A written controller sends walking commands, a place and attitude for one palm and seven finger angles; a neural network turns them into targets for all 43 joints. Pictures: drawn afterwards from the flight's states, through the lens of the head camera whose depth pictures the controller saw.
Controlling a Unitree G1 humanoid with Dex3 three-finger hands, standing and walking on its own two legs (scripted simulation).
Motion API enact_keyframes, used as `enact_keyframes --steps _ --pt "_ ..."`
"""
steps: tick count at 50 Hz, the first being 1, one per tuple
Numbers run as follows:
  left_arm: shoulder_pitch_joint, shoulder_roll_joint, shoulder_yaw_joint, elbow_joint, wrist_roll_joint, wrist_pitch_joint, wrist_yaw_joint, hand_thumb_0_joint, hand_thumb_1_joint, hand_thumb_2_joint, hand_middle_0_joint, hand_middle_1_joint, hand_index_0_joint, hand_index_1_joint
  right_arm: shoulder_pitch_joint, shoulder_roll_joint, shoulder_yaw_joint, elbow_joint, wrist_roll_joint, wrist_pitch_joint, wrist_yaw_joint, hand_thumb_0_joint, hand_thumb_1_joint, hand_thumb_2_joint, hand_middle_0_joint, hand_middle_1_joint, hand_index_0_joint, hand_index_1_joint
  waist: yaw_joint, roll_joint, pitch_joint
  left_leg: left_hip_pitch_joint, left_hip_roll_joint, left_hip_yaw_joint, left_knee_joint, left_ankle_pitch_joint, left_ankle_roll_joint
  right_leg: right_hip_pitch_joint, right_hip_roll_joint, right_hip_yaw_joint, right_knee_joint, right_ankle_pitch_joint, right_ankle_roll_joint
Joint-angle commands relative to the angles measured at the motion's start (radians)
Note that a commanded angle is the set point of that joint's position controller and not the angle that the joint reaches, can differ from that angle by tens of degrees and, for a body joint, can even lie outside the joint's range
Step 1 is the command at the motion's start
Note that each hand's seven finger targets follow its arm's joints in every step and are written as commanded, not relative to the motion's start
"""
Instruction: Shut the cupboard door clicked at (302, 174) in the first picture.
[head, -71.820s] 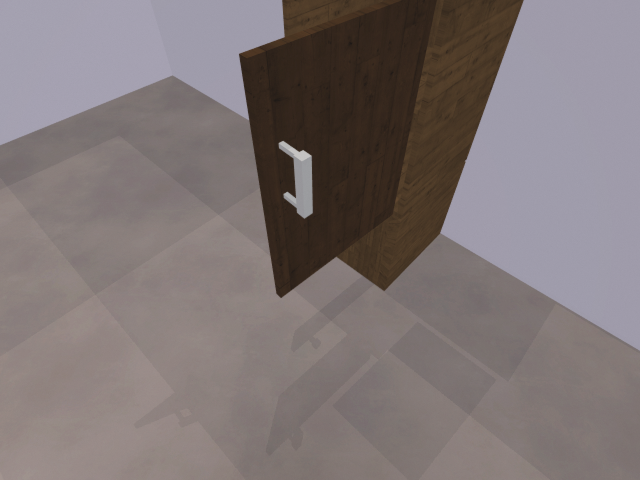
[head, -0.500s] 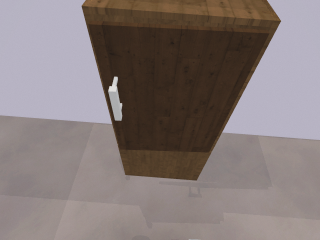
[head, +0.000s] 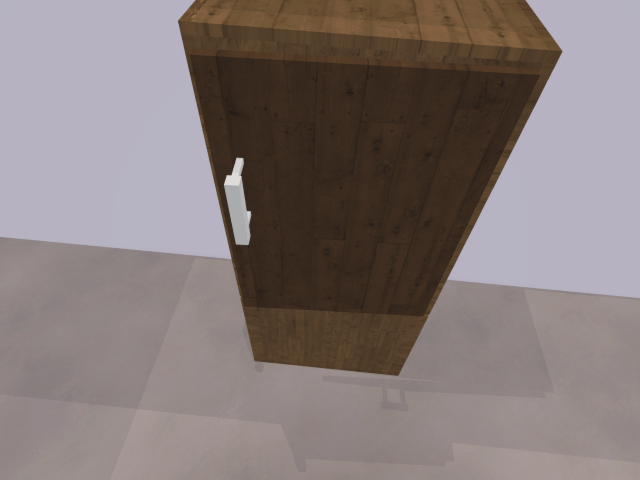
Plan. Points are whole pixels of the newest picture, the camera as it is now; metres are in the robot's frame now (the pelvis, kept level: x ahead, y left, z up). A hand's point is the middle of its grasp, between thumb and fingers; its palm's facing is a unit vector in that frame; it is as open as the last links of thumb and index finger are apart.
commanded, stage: come to a stop and stand still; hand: left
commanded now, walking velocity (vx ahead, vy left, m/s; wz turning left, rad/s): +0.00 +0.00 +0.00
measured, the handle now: (240, 202) +0.50 +0.16 +0.04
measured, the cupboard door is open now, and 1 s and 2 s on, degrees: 3 3 3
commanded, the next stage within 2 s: look again from close up in 0.34 s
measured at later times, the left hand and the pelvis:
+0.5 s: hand out of the picture +0.04 +0.20 -0.15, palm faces -0.06 -0.96 -0.27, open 7.4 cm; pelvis +0.00 +0.00 +0.01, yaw -2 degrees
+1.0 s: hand out of the picture +0.07 +0.14 -0.15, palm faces -0.03 -0.97 -0.23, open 7.4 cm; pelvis +0.02 -0.04 +0.01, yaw -1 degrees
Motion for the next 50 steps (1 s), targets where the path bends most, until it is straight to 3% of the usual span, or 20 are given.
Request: enact_keyframes --steps 1,3,4,5,6,7,8,10,12,15,24,33,40,47,50 --pt "0.019 0.097 0.009 -0.073 0.009 0.002 -0.007 0.000 0.900 0.900 -0.200 -0.300 -0.200 -0.300 -0.023 -0.101 -0.008 -0.135 -0.015 -0.021 -0.005 0.000 -0.900 -0.900 0.200 0.300 0.200 0.300 0.005 0.340 0.080 -0.210 0.200 -0.152 -0.272 0.231 0.080 0.016 0.053 -0.027 0.130 -0.131 -0.022" --pt "0.066 0.080 0.007 -0.058 0.009 -0.004 -0.019 0.000 0.900 0.900 -0.200 -0.300 -0.200 -0.300 -0.024 -0.120 -0.006 -0.146 -0.010 -0.022 -0.002 0.000 -0.900 -0.900 0.200 0.300 0.200 0.300 0.024 0.138 0.123 -0.268 0.191 -0.151 -0.274 0.083 0.079 0.048 0.050 -0.015 0.080 -0.042 -0.021" --pt "0.086 0.084 0.005 -0.049 0.011 -0.013 -0.024 0.000 0.900 0.900 -0.200 -0.300 -0.200 -0.300 -0.020 -0.111 -0.004 -0.144 -0.008 -0.025 -0.002 0.000 -0.900 -0.900 0.200 0.300 0.200 0.300 0.033 0.063 0.111 -0.241 0.171 -0.136 -0.251 0.085 0.074 0.060 0.046 -0.005 0.012 0.021 -0.023" --pt "0.093 0.085 0.002 -0.048 0.008 -0.025 -0.024 0.000 0.900 0.900 -0.200 -0.300 -0.200 -0.300 -0.005 -0.108 0.000 -0.140 -0.003 -0.028 -0.003 0.000 -0.900 -0.900 0.200 0.300 0.200 0.300 0.026 0.014 0.085 -0.186 0.141 -0.123 -0.226 0.072 0.060 0.059 0.032 0.044 -0.071 0.057 -0.029" --pt "0.089 0.102 -0.002 -0.049 0.006 -0.037 -0.023 0.000 0.900 0.900 -0.200 -0.300 -0.200 -0.300 0.023 -0.100 0.004 -0.132 0.001 -0.031 -0.003 0.000 -0.900 -0.900 0.200 0.300 0.200 0.300 0.008 -0.032 0.061 -0.136 0.107 -0.109 -0.207 0.027 0.047 0.038 0.004 0.101 -0.137 0.053 -0.042" --pt "0.080 0.117 -0.003 -0.055 0.005 -0.044 -0.022 0.000 0.900 0.900 -0.200 -0.300 -0.200 -0.300 0.054 -0.092 0.006 -0.124 0.003 -0.036 -0.002 0.000 -0.900 -0.900 0.200 0.300 0.200 0.300 -0.012 -0.019 0.039 -0.086 0.083 -0.103 -0.204 0.004 0.043 0.012 -0.025 0.145 -0.179 0.026 -0.058" --pt "0.060 0.131 -0.001 -0.054 0.003 -0.044 -0.023 0.000 0.900 0.900 -0.200 -0.300 -0.200 -0.300 0.079 -0.094 0.005 -0.111 0.003 -0.037 0.000 0.000 -0.900 -0.900 0.200 0.300 0.200 0.300 -0.028 -0.039 0.021 -0.057 0.082 -0.111 -0.217 -0.040 0.042 -0.012 -0.017 0.149 -0.188 -0.053 -0.057" --pt "0.045 0.126 0.004 -0.061 0.004 -0.046 -0.020 0.000 0.900 0.900 -0.200 -0.300 -0.200 -0.300 0.093 -0.112 -0.004 -0.096 -0.001 -0.044 0.000 0.000 -0.900 -0.900 0.200 0.300 0.200 0.300 -0.029 -0.079 -0.011 -0.034 0.102 -0.121 -0.233 -0.009 0.052 0.015 0.006 0.115 -0.167 -0.022 -0.044" --pt "0.057 0.118 0.000 -0.056 0.003 -0.046 -0.020 0.000 0.900 0.900 -0.200 -0.300 -0.200 -0.300 0.087 -0.120 -0.001 -0.083 -0.002 -0.050 0.000 0.000 -0.900 -0.900 0.200 0.300 0.200 0.300 -0.022 -0.045 -0.011 -0.039 0.109 -0.124 -0.267 -0.025 0.054 0.032 0.007 0.108 -0.166 -0.010 -0.040" --pt "0.070 0.125 0.002 -0.044 0.002 -0.049 -0.022 0.000 0.900 0.900 -0.200 -0.300 -0.200 -0.300 0.072 -0.123 0.005 -0.064 -0.003 -0.059 -0.001 0.000 -0.900 -0.900 0.200 0.300 0.200 0.300 -0.009 0.052 -0.023 -0.051 0.116 -0.125 -0.300 0.001 0.054 0.080 0.008 0.090 -0.155 0.047 -0.040" --pt "0.057 0.131 -0.006 0.013 -0.004 -0.061 -0.020 0.000 0.900 0.900 -0.200 -0.300 -0.200 -0.300 0.106 -0.101 0.024 0.029 0.000 -0.065 -0.005 0.000 -0.900 -0.900 0.200 0.300 0.200 0.300 -0.011 0.019 -0.035 0.005 0.111 -0.086 -0.276 0.160 0.036 0.139 -0.027 0.094 -0.194 0.166 -0.044" --pt "0.040 0.122 -0.009 0.050 -0.009 -0.065 -0.019 0.000 0.900 0.900 -0.200 -0.300 -0.200 -0.300 0.119 -0.087 0.035 0.095 -0.001 -0.065 -0.009 0.000 -0.900 -0.900 0.200 0.300 0.200 0.300 -0.009 0.035 -0.032 0.018 0.113 -0.071 -0.277 0.186 0.019 0.171 -0.037 0.094 -0.216 0.211 -0.049" --pt "0.035 0.118 -0.007 0.061 -0.009 -0.073 -0.016 0.000 0.900 0.900 -0.200 -0.300 -0.200 -0.300 0.130 -0.074 0.033 0.121 0.000 -0.064 -0.012 0.000 -0.900 -0.900 0.200 0.300 0.200 0.300 -0.014 0.016 -0.052 0.045 0.113 -0.060 -0.255 0.226 0.007 0.200 -0.044 0.096 -0.225 0.315 -0.055" --pt "0.038 0.117 -0.003 0.073 -0.009 -0.077 -0.015 0.000 0.900 0.900 -0.200 -0.300 -0.200 -0.300 0.127 -0.067 0.030 0.135 0.000 -0.059 -0.015 0.000 -0.900 -0.900 0.200 0.300 0.200 0.300 -0.017 -0.007 -0.045 0.055 0.112 -0.047 -0.247 0.204 -0.001 0.199 -0.045 0.105 -0.250 0.322 -0.059" --pt "0.042 0.116 0.000 0.074 -0.009 -0.078 -0.015 0.000 0.900 0.900 -0.200 -0.300 -0.200 -0.300 0.124 -0.062 0.028 0.141 -0.001 -0.059 -0.017 0.000 -0.900 -0.900 0.200 0.300 0.200 0.300 -0.015 0.030 -0.045 0.061 0.114 -0.046 -0.246 0.215 -0.002 0.200 -0.041 0.101 -0.252 0.324 -0.060"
